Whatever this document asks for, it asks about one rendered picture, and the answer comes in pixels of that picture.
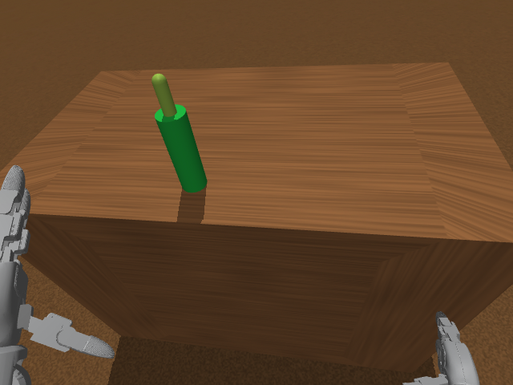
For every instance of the left robot hand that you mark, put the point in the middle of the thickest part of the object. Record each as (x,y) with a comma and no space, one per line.
(53,331)

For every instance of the bottle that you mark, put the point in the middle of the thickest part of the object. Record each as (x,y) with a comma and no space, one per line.
(175,128)

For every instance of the left robot arm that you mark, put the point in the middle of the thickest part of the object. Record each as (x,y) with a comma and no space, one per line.
(11,370)

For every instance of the right robot hand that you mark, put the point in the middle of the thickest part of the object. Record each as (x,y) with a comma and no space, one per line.
(454,358)

